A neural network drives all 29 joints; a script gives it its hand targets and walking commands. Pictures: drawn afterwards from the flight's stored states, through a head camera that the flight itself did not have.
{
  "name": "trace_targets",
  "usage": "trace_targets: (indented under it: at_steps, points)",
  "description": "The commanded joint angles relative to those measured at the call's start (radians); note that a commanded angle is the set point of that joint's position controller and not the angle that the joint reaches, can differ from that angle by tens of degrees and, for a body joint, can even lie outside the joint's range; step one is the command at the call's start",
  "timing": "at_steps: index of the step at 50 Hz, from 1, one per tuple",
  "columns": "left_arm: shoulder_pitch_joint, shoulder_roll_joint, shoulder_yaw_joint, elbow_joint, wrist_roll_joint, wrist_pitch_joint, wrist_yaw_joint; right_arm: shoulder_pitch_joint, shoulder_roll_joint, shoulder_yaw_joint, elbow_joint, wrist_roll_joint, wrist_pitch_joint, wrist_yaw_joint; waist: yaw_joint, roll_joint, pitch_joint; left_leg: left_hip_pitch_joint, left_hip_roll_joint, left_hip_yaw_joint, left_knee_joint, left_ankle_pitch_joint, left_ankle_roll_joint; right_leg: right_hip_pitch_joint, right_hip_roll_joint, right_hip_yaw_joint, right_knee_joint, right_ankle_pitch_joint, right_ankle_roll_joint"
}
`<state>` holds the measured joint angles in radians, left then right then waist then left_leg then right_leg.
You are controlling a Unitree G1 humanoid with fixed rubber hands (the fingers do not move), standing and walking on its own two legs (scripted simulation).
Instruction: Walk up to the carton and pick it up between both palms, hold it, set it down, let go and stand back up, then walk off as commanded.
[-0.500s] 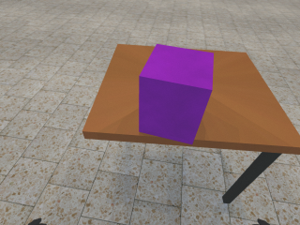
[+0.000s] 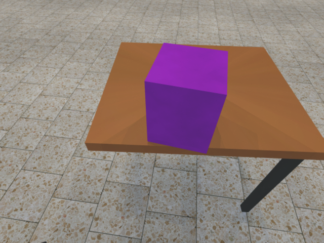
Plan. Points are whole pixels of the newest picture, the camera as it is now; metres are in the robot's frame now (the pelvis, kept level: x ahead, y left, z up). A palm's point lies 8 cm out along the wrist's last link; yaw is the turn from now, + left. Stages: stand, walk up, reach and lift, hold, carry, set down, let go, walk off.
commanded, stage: walk up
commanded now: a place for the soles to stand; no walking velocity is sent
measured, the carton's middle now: (185, 98) +0.54 -0.06 +0.05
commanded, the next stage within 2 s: none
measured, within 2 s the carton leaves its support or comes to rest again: neither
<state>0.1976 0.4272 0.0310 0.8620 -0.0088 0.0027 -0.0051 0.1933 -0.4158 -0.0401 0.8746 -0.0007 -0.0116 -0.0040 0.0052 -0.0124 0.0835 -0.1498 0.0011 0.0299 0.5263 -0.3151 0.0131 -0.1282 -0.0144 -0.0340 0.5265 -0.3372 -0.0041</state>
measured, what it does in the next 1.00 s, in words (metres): walks ahead: right foot, then left foot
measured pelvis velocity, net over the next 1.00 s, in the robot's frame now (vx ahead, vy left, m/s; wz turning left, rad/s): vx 0.09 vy -0.06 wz -0.02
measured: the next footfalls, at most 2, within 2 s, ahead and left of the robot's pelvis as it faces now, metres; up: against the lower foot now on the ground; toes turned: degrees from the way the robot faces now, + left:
right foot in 0.38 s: +0.16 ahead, -0.20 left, +0.00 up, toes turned +0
left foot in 0.62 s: +0.12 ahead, +0.06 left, +0.00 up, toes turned +3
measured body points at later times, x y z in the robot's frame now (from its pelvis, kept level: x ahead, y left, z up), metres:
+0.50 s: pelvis +0.06 -0.07 -0.02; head +0.07 -0.07 +0.43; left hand +0.19 +0.26 -0.10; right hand +0.12 -0.41 -0.12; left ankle +0.02 +0.07 -0.70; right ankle +0.14 -0.20 -0.73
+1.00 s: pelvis +0.09 -0.06 +0.00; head +0.11 -0.05 +0.45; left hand +0.21 +0.28 -0.10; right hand +0.25 -0.38 -0.08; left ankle +0.08 +0.06 -0.73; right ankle +0.12 -0.20 -0.73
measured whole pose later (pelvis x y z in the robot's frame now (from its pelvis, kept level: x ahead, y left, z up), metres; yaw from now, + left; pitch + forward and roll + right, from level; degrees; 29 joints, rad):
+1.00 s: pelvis +0.09 -0.06 +0.00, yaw -1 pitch -3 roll +0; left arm 0.19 0.48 0.02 0.82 -0.03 0.01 0.03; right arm 0.11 -0.43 -0.03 0.78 0.01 0.03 0.02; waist 0.00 -0.02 0.09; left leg -0.19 0.02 0.04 0.57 -0.33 0.01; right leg -0.24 -0.03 0.03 0.56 -0.27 0.04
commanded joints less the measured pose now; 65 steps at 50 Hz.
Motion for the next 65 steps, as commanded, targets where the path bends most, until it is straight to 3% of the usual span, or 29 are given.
trace_targets:
  at_steps: [1, 3, 5, 6, 8, 11, 13, 15, 17, 18, 19, 20, 21, 24, 27, 29, 31, 32, 33, 35, 37, 39, 45, 47, 50, 57, 61, 62, 65]
  points:
    - [-0.016, 0.191, 0.052, -0.052, 0.004, -0.017, 0.015, -0.039, -0.192, -0.05, -0.057, 0.0, -0.011, -0.015, 0.01, 0.041, -0.086, -0.003, 0.113, -0.116, -0.041, 0.295, 0.061, 0.037, -0.112, 0.118, -0.065, 0.299, -0.071]
    - [0.0, 0.191, 0.069, -0.079, 0.017, -0.01, -0.006, 0.064, -0.202, -0.062, -0.05, -0.011, -0.023, -0.011, -0.005, -0.067, -0.035, -0.008, 0.118, -0.152, -0.057, -0.08, 0.097, -0.041, -0.107, 0.153, -0.041, -0.057, -0.109]
    - [-0.029, 0.162, 0.071, -0.119, 0.025, -0.005, -0.021, 0.067, -0.251, -0.08, -0.075, -0.023, -0.025, -0.008, -0.024, 0.074, 0.057, -0.01, 0.198, -0.306, -0.148, -0.247, 0.155, -0.215, -0.054, 0.147, 0.044, -0.224, -0.102]
    - [-0.057, 0.167, 0.069, -0.138, 0.017, -0.006, -0.029, 0.088, -0.275, -0.092, -0.067, -0.03, -0.031, -0.01, -0.042, 0.167, 0.096, 0.072, 0.283, -0.376, -0.257, -0.241, 0.187, -0.312, -0.008, 0.058, 0.124, -0.169, -0.064]
    - [-0.127, 0.162, 0.067, -0.178, 0.043, -0.008, -0.022, 0.173, -0.308, -0.106, -0.07, -0.048, -0.036, -0.024, -0.083, 0.124, 0.141, 0.156, 0.402, -0.559, -0.296, 0.008, 0.284, -0.485, -0.009, 0.118, 0.288, -0.228, -0.04]
    - [-0.068, 0.135, 0.063, -0.179, 0.033, -0.043, -0.017, 0.236, -0.286, -0.116, -0.102, -0.043, -0.045, -0.031, -0.095, 0.151, 0.05, 0.357, 0.406, -0.371, -0.17, 0.546, 0.271, -0.508, -0.075, 0.128, 0.234, -0.179, -0.01]
    - [-0.068, 0.166, 0.086, -0.199, 0.034, -0.037, -0.032, 0.179, -0.27, -0.112, -0.131, -0.042, -0.031, -0.029, -0.083, 0.129, -0.01, 0.268, 0.35, -0.27, -0.153, 0.406, 0.215, -0.379, -0.085, 0.112, 0.144, -0.096, 0.009]
    - [0.094, 0.148, 0.087, -0.139, 0.026, -0.023, -0.027, -0.018, -0.24, -0.102, -0.2, -0.036, -0.025, -0.016, 0.051, 0.139, -0.063, 0.02, 0.204, -0.052, -0.031, 0.251, 0.121, -0.015, -0.032, 0.001, 0.001, 0.162, -0.001]
    - [0.178, 0.219, 0.116, -0.107, 0.021, -0.004, -0.006, 0.037, -0.138, -0.061, -0.209, -0.014, -0.002, 0.002, 0.089, 0.026, -0.098, -0.25, 0.097, 0.015, 0.179, 0.076, 0.07, 0.284, 0.032, -0.045, 0.029, 0.215, -0.011]
    - [0.157, 0.222, 0.121, -0.141, 0.03, 0.005, 0.006, 0.072, -0.126, -0.041, -0.212, -0.008, 0.0, 0.006, 0.083, 0.021, -0.102, -0.359, 0.066, 0.047, 0.268, 0.034, 0.031, 0.298, -0.084, 0.119, 0.0, 0.194, -0.074]
    - [0.157, 0.321, 0.127, -0.177, 0.037, 0.002, 0.017, 0.103, -0.135, -0.04, -0.22, -0.004, 0.01, 0.004, 0.064, -0.102, -0.11, -0.399, 0.019, 0.028, 0.448, -0.261, 0.022, 0.19, -0.265, 0.386, -0.12, 0.084, -0.16]
    - [0.153, 0.315, 0.121, -0.192, 0.027, 0.0, 0.028, 0.08, -0.171, -0.062, -0.246, -0.007, 0.034, -0.007, 0.076, -0.061, -0.073, -0.316, 0.026, -0.051, 0.595, -0.38, 0.019, -0.006, -0.384, 0.592, -0.259, -0.127, -0.243]
    - [0.134, 0.313, 0.12, -0.213, 0.029, -0.006, 0.039, 0.089, -0.203, -0.073, -0.243, -0.003, 0.052, -0.013, 0.069, -0.098, -0.056, -0.248, 0.025, -0.127, 0.613, -0.38, 0.03, -0.135, -0.398, 0.64, -0.303, -0.266, -0.259]
    - [-0.063, 0.294, 0.087, -0.256, 0.025, 0.001, 0.043, 0.194, -0.201, -0.063, -0.196, 0.021, 0.046, -0.001, -0.045, -0.098, 0.035, -0.159, 0.079, -0.138, 0.443, -0.282, 0.004, -0.276, -0.262, 0.36, -0.248, -0.207, -0.17]
    - [-0.089, 0.277, 0.063, -0.255, 0.023, 0.004, 0.033, 0.226, -0.222, -0.074, -0.154, 0.0, 0.051, 0.014, -0.043, -0.2, -0.052, -0.015, 0.076, -0.07, 0.245, -0.163, -0.006, -0.304, -0.243, 0.251, -0.196, -0.097, -0.132]
    - [-0.102, 0.259, 0.057, -0.253, 0.012, 0.009, 0.039, 0.199, -0.216, -0.082, -0.152, -0.012, 0.053, 0.018, -0.058, -0.165, -0.025, 0.044, 0.045, -0.054, 0.088, -0.031, 0.017, -0.357, -0.229, 0.234, -0.136, -0.121, -0.095]
    - [-0.035, 0.229, 0.041, -0.255, -0.001, 0.006, 0.036, 0.121, -0.244, -0.088, -0.184, -0.02, 0.041, 0.018, -0.039, -0.026, -0.01, 0.035, 0.093, -0.156, -0.117, -0.004, 0.042, -0.376, -0.183, 0.16, -0.012, 0.004, -0.058]
    - [0.01, 0.213, 0.04, -0.237, -0.016, 0.003, 0.028, 0.032, -0.302, -0.105, -0.206, -0.019, 0.031, 0.022, 0.009, 0.129, 0.002, -0.136, 0.228, -0.344, -0.225, -0.078, 0.075, -0.273, -0.07, 0.09, 0.077, -0.081, -0.009]
    - [0.011, 0.233, 0.053, -0.218, -0.025, 0.015, 0.031, -0.019, -0.263, -0.087, -0.233, 0.005, 0.019, 0.022, -0.008, 0.11, 0.011, -0.336, 0.268, -0.337, -0.239, -0.174, 0.154, -0.072, -0.004, 0.037, 0.197, -0.073, 0.001]
    - [0.062, 0.215, 0.04, -0.208, -0.024, 0.002, 0.023, -0.05, -0.235, -0.069, -0.203, 0.002, 0.008, 0.026, 0.036, 0.138, -0.017, -0.254, 0.198, -0.203, -0.138, 0.122, 0.122, -0.043, -0.042, 0.074, 0.085, 0.043, -0.019]
    - [0.037, 0.285, 0.059, -0.182, -0.004, -0.029, 0.037, -0.024, -0.23, -0.074, -0.2, 0.001, 0.012, 0.026, -0.007, 0.076, -0.109, -0.056, 0.118, -0.108, 0.05, 0.399, 0.048, -0.046, -0.131, 0.159, 0.006, 0.499, -0.038]
    - [0.036, 0.276, 0.045, -0.163, 0.0, -0.03, 0.042, 0.025, -0.214, -0.061, -0.184, 0.008, 0.016, 0.028, -0.037, 0.034, -0.212, 0.013, 0.108, -0.12, 0.034, 0.354, 0.029, -0.02, -0.173, 0.19, 0.026, 0.582, -0.085]
    - [0.015, 0.242, 0.037, -0.108, -0.023, -0.013, 0.049, -0.064, -0.23, -0.051, -0.16, 0.006, 0.028, 0.017, -0.024, 0.072, -0.161, 0.044, 0.163, -0.096, -0.023, 0.531, 0.077, -0.055, -0.089, 0.106, 0.055, 0.489, -0.025]
    - [-0.006, 0.249, 0.042, -0.089, -0.015, -0.011, 0.045, -0.101, -0.206, -0.044, -0.15, 0.006, 0.033, 0.019, -0.015, 0.118, -0.113, -0.033, 0.167, -0.101, -0.086, 0.377, 0.07, -0.036, -0.081, 0.108, 0.031, 0.403, -0.024]
    - [0.005, 0.238, 0.042, -0.069, -0.013, -0.004, 0.044, -0.127, -0.222, -0.044, -0.126, 0.02, 0.034, 0.016, 0.006, 0.031, -0.103, -0.022, 0.17, -0.08, -0.102, 0.305, 0.062, -0.027, -0.08, 0.099, -0.001, 0.401, -0.014]
    - [-0.071, 0.215, 0.036, -0.02, -0.01, -0.022, 0.032, -0.149, -0.2, -0.043, -0.05, 0.0, 0.03, 0.03, -0.009, 0.052, -0.06, -0.003, 0.141, -0.09, -0.164, 0.097, 0.03, -0.113, -0.112, 0.173, -0.141, 0.181, -0.032]
    - [-0.052, 0.244, 0.045, -0.017, -0.005, -0.026, 0.039, -0.126, -0.174, -0.044, -0.029, 0.021, 0.03, 0.037, -0.005, -0.11, -0.088, 0.029, 0.119, -0.085, -0.155, 0.045, 0.031, -0.13, -0.126, 0.186, -0.192, 0.113, -0.038]
    - [-0.032, 0.236, 0.04, -0.005, -0.006, -0.024, 0.038, -0.124, -0.178, -0.047, -0.007, 0.01, 0.03, 0.036, 0.002, -0.003, -0.079, 0.035, 0.104, -0.082, -0.149, 0.035, 0.019, -0.156, -0.139, 0.216, -0.211, 0.043, -0.036]
    - [-0.052, 0.215, 0.038, -0.003, 0.0, -0.025, 0.041, -0.106, -0.163, -0.047, 0.004, 0.001, 0.024, 0.034, -0.011, -0.05, -0.083, 0.059, 0.103, -0.087, -0.145, 0.035, 0.02, -0.168, -0.162, 0.258, -0.25, 0.062, -0.061]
